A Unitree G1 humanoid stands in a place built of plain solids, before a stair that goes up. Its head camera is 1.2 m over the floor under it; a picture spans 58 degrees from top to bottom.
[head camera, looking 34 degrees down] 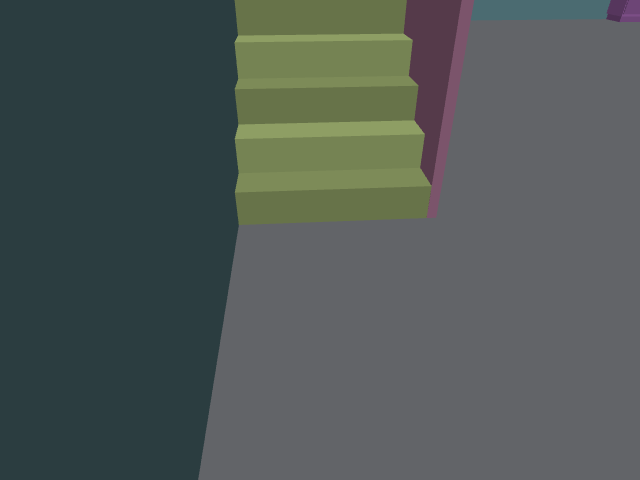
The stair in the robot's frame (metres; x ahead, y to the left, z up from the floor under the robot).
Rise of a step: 0.19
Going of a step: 0.22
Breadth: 1.00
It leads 4 degrees to the left of straight ahead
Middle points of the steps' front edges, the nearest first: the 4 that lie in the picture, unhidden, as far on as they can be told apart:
1.95 -0.07 0.19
2.18 -0.06 0.38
2.40 -0.04 0.58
2.62 -0.03 0.77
